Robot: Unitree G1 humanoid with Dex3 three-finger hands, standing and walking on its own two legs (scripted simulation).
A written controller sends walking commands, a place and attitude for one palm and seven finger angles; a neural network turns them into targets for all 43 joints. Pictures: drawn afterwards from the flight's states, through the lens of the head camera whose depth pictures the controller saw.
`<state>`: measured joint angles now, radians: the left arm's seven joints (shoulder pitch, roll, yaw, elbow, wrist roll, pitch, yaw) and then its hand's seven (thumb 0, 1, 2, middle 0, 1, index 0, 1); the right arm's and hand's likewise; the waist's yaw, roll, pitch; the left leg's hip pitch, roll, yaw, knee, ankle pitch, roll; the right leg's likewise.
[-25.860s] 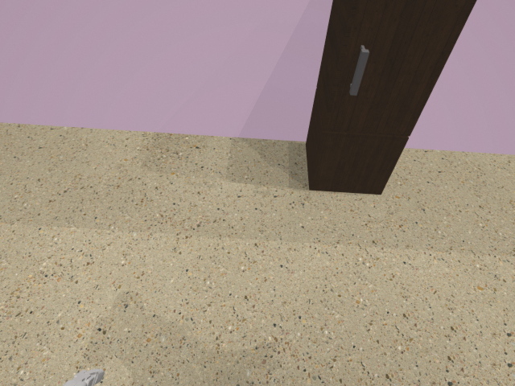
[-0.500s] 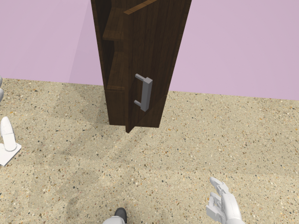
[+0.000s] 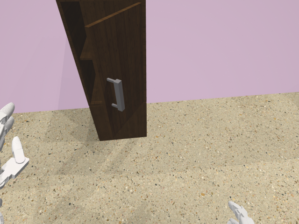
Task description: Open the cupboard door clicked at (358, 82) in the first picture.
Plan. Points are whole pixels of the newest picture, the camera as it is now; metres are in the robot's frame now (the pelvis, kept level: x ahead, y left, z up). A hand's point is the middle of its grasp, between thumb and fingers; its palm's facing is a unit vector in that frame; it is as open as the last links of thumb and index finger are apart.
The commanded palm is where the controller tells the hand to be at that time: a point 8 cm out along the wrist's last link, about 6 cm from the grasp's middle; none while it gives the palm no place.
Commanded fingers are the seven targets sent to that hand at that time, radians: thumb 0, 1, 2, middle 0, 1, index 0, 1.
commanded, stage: stop stepping back and stand still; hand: left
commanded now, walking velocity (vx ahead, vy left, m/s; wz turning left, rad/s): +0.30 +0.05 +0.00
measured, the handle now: (115, 94) +0.67 +0.15 -0.04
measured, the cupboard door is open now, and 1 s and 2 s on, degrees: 55 55 55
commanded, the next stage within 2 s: let the arm hang, fingers relaxed in 0.54 s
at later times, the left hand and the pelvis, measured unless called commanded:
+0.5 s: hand (0, 157) +0.21 +0.28 +0.18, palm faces +0.41 -0.77 -0.49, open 7.4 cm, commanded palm +0.14 +0.32 +0.19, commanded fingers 0.00 0.90 0.90 -0.20 -0.30 -0.20 -0.30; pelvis +0.00 +0.02 +0.01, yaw +1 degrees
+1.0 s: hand out of the picture +0.00 +0.21 -0.17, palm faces +0.09 -0.98 -0.16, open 6.9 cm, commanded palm none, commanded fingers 0.00 0.90 0.90 -0.20 -0.30 -0.20 -0.30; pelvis -0.02 +0.03 +0.01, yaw +4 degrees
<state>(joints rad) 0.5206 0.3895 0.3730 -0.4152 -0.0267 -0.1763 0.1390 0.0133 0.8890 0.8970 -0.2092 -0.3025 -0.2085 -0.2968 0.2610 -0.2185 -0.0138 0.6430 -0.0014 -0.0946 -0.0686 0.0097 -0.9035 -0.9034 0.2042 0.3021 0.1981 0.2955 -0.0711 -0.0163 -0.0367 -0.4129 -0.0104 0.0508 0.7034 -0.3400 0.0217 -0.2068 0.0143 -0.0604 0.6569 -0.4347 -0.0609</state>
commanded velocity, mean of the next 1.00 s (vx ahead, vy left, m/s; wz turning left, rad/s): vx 0.03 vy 0.02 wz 0.00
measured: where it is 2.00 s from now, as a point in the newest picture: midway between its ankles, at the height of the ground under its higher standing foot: outside the picture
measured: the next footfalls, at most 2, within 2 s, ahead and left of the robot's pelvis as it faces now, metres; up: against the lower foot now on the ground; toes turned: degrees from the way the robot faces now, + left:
left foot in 0.30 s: +0.07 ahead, +0.15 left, +0.00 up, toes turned +6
